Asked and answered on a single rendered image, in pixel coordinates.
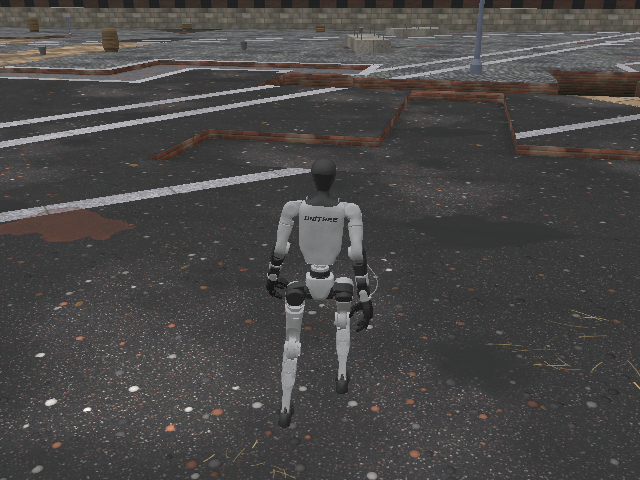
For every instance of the robot right forearm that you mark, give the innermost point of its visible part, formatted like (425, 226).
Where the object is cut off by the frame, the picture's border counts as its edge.
(361, 278)

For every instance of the robot left shin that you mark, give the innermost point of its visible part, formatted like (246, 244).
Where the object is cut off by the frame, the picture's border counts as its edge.
(288, 375)

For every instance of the robot left forearm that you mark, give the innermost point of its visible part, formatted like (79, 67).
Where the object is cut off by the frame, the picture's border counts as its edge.
(275, 264)

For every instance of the robot left foot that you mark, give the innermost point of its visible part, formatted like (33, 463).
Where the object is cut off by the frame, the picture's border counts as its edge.
(285, 418)

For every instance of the right robot hand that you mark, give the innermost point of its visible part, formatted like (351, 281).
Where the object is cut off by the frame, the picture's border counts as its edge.
(367, 311)

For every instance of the left robot upper arm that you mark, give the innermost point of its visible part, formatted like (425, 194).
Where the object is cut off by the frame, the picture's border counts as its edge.
(290, 210)

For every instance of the right robot upper arm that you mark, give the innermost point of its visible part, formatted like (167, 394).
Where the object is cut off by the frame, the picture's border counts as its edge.
(355, 227)

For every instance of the left robot hand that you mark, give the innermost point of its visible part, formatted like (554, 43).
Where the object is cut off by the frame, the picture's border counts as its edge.
(279, 284)

